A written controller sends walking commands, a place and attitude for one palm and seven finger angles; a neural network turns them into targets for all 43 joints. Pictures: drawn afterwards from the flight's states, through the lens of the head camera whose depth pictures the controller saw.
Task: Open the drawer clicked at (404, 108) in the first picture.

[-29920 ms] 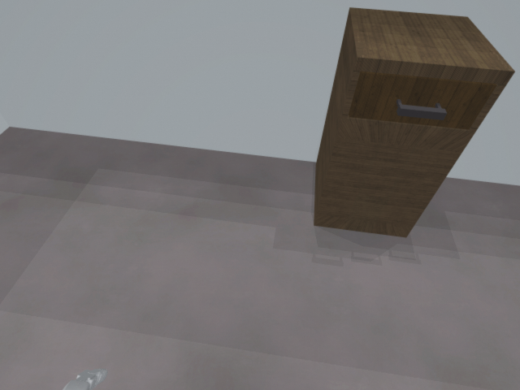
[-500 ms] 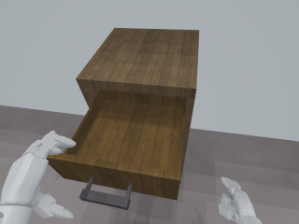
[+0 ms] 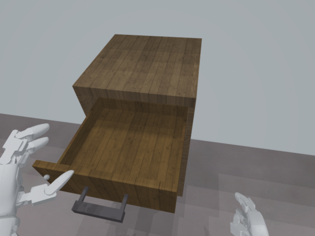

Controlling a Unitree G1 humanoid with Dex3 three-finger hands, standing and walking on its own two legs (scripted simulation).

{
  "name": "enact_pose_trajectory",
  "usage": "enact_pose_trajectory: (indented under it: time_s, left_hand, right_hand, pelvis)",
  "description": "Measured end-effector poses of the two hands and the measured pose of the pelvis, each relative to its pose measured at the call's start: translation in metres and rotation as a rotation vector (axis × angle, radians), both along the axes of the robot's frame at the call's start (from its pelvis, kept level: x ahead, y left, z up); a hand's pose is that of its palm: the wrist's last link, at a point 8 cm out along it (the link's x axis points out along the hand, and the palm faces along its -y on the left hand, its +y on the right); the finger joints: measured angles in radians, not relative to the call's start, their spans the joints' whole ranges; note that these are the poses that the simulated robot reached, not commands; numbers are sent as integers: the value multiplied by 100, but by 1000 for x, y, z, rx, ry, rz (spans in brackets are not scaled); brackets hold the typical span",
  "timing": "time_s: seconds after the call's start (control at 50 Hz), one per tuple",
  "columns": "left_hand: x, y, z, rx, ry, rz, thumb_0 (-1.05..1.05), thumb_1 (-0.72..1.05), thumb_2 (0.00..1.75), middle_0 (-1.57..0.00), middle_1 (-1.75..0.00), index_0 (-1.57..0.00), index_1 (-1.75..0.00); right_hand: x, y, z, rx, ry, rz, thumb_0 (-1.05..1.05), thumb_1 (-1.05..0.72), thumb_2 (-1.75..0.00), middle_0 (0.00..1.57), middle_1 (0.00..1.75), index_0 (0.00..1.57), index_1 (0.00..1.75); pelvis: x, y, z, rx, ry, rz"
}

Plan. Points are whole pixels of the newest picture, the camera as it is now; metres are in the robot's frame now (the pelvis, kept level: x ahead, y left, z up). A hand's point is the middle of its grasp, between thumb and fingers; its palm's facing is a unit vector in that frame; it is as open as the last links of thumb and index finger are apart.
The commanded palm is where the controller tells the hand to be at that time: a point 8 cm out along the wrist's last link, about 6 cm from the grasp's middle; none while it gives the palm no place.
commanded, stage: draw the hand back to the body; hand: left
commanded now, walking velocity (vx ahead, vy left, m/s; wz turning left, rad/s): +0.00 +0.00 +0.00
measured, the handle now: (102, 202) +0.21 +0.19 -0.06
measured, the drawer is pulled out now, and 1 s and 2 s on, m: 0.30 0.30 0.30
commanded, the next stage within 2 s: step back with the hand held close in 0.42 s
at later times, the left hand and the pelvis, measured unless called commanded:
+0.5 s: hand (44, 179) +0.17 +0.22 +0.16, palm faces +0.40 -0.81 -0.43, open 7.5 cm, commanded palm +0.12 +0.27 +0.18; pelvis +0.00 -0.01 +0.00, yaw +0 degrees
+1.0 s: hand (20, 185) +0.16 +0.26 +0.16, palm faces +0.31 -0.79 -0.52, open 7.4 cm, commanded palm +0.09 +0.30 +0.18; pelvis -0.04 +0.02 -0.01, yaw +0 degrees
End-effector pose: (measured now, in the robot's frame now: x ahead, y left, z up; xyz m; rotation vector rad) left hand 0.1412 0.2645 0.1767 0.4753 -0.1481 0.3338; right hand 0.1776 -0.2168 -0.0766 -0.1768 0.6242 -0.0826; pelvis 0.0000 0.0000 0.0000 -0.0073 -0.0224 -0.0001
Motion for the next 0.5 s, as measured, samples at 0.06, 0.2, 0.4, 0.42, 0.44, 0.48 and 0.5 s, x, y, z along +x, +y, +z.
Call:
enact_pose_trajectory:
  time_s: [0.06, 0.2, 0.4, 0.42, 0.44, 0.48, 0.5]
  left_hand:
    - [-4, 1, 3, 13, -11, 20, 1, 31, 65, -25, -67, -26, -67]
    - [-7, 0, 5, 12, -32, 53, 1, 55, 75, -23, -51, -24, -52]
    - [-8, -6, 1, 3, -12, 46, 2, 82, 87, -21, -34, -22, -35]
    - [-8, -6, 1, 5, -11, 47, 2, 83, 87, -21, -33, -22, -34]
    - [-8, -5, 2, 7, -12, 48, 2, 84, 88, -21, -33, -22, -33]
    - [-8, -4, 3, 11, -13, 50, 2, 85, 88, -21, -32, -22, -32]
    - [-8, -4, 3, 13, -14, 51, 2, 86, 89, -21, -31, -22, -32]
  right_hand:
    - [3, -5, 1, -2, -9, -7, 1, -90, -90, 20, 30, 20, 30]
    - [6, -8, 1, 10, -26, -6, 1, -90, -90, 20, 30, 20, 30]
    - [3, -7, -3, 24, -16, -2, 1, -90, -90, 20, 30, 20, 30]
    - [2, -7, -4, 25, -14, -2, 1, -90, -90, 20, 30, 20, 30]
    - [1, -7, -4, 25, -12, -3, 1, -90, -90, 20, 30, 20, 30]
    - [1, -6, -5, 27, -8, -5, 1, -90, -90, 20, 30, 20, 30]
    - [0, -6, -5, 27, -6, -6, 1, -90, -90, 20, 30, 20, 30]
  pelvis:
    - [-1, -4, 0, 0, -3, 2]
    - [-3, -10, -1, 2, -11, 5]
    - [-5, -12, -1, 3, -13, 4]
    - [-5, -12, -1, 3, -13, 4]
    - [-5, -12, -1, 3, -13, 4]
    - [-5, -11, -1, 3, -13, 4]
    - [-5, -11, -1, 3, -13, 4]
